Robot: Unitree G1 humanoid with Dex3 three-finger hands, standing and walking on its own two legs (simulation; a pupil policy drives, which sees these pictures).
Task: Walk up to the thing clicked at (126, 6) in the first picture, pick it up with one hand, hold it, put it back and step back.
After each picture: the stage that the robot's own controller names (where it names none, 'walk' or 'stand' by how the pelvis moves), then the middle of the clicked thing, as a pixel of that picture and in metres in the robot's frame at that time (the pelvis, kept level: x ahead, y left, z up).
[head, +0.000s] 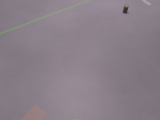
stand; (125, 9) +2.16 -0.68 -0.72
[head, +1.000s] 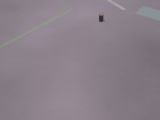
walk; (101, 17) +2.09 -0.18 -0.69
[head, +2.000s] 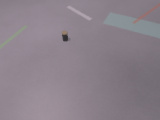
walk; (65, 36) +1.45 +0.24 -0.71
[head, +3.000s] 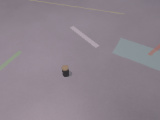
walk; (65, 71) +0.93 +0.21 -0.72
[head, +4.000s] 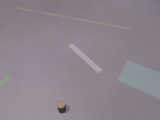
walk; (61, 106) +0.55 +0.19 -0.70
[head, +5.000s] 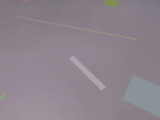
stand; out of the picture +0.37 +0.18 -0.70
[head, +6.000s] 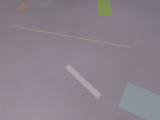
stand; out of the picture +0.35 +0.18 -0.72
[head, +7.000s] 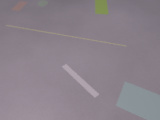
stand; out of the picture +0.34 +0.19 -0.73
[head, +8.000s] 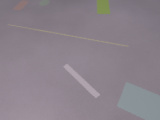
stand; out of the picture +0.34 +0.19 -0.73
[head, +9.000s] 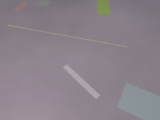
stand; out of the picture +0.33 +0.19 -0.73
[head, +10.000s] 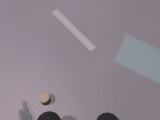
go down; (44, 98) +0.38 +0.19 -0.54
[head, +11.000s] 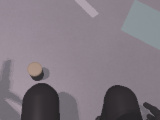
go down; (36, 72) +0.42 +0.22 -0.33
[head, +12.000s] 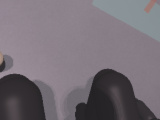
close in; out of the picture +0.40 +0.25 -0.24
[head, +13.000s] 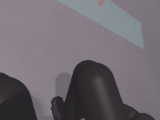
close; out of the picture +0.40 +0.27 -0.22
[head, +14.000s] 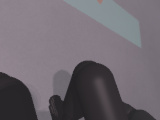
lift; out of the picture +0.39 +0.27 -0.22
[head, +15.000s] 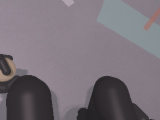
lift; (2, 73) +0.33 +0.25 -0.12
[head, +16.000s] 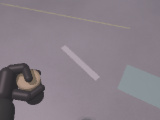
lift; (31, 88) +0.32 +0.17 +0.03
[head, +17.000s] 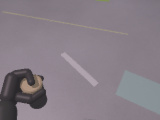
hold; (35, 92) +0.32 +0.17 +0.00
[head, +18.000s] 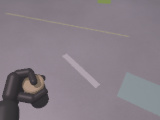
hold; (36, 92) +0.32 +0.17 +0.00
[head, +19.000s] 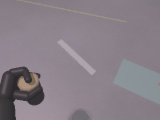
crouch; (32, 89) +0.34 +0.18 -0.04
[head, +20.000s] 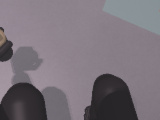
lower; out of the picture +0.46 +0.23 -0.10
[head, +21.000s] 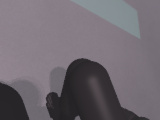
lower; out of the picture +0.42 +0.28 -0.22
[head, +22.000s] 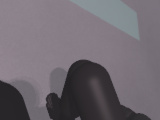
lower; out of the picture +0.41 +0.29 -0.22
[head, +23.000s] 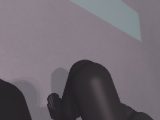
lower; out of the picture +0.41 +0.29 -0.22
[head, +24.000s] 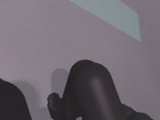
lower; out of the picture +0.41 +0.29 -0.22
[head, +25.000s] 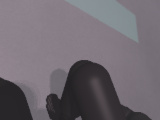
open; out of the picture +0.40 +0.26 -0.23
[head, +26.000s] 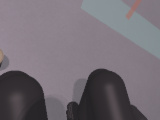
stand; out of the picture +0.40 +0.24 -0.24
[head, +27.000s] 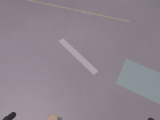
stand; out of the picture +0.37 +0.17 -0.61
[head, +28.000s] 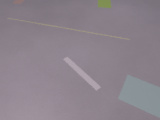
stand; out of the picture +0.37 +0.17 -0.66
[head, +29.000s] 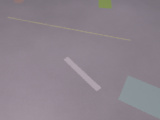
stand; out of the picture +0.36 +0.16 -0.67
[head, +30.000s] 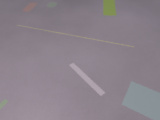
stand; out of the picture +0.38 +0.16 -0.72
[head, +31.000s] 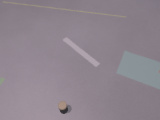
walk; (63, 107) +0.47 +0.18 -0.70
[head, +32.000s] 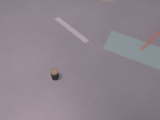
walk; (54, 74) +0.73 +0.20 -0.70
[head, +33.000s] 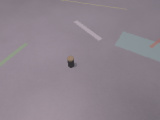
stand; (70, 61) +1.04 +0.16 -0.70
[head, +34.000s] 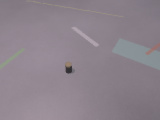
stand; (68, 67) +1.03 +0.15 -0.72
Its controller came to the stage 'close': yes
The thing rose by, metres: 0.72
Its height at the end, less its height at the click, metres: +0.00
